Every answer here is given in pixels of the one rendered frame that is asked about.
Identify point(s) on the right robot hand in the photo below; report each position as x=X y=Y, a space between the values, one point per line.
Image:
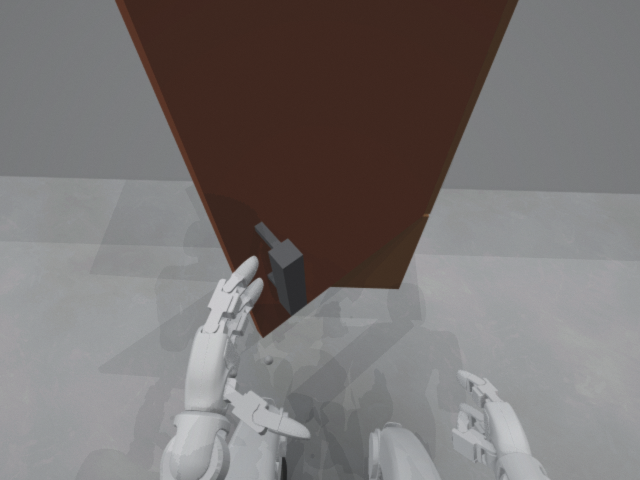
x=493 y=434

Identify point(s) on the robot thigh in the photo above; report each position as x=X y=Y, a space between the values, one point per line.
x=252 y=456
x=397 y=454

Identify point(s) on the robot left forearm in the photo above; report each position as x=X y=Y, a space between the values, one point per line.
x=198 y=451

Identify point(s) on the robot right forearm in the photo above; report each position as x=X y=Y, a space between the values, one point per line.
x=519 y=466

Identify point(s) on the cupboard door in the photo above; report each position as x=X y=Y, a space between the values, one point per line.
x=327 y=120

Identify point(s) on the robot right thigh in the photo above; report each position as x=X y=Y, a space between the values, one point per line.
x=397 y=454

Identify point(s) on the handle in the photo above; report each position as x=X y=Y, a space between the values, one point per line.
x=287 y=274

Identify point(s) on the left robot hand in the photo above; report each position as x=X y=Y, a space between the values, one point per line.
x=214 y=354

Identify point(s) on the robot left thigh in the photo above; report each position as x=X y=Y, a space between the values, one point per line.
x=252 y=456

